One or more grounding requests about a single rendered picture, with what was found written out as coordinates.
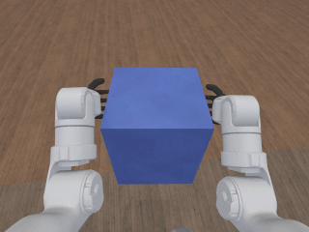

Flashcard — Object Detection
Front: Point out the robot right hand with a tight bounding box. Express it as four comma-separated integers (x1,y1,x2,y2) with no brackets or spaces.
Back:
205,84,226,125

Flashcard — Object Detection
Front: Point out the robot right forearm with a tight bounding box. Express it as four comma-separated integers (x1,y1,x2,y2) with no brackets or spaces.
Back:
211,95,277,209

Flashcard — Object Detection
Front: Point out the robot left hand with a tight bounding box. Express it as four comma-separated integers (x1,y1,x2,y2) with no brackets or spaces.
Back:
87,78,109,119

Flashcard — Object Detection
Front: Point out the carton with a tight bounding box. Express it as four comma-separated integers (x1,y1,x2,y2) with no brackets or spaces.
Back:
100,67,214,185

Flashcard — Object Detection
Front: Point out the robot left forearm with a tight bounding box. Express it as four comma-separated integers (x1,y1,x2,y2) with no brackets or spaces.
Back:
43,87,101,205

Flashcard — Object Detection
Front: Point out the robot left upper arm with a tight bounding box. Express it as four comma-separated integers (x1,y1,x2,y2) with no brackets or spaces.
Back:
5,169,104,232

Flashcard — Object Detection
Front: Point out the robot right upper arm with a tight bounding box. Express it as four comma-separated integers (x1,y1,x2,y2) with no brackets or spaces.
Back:
216,176,309,232

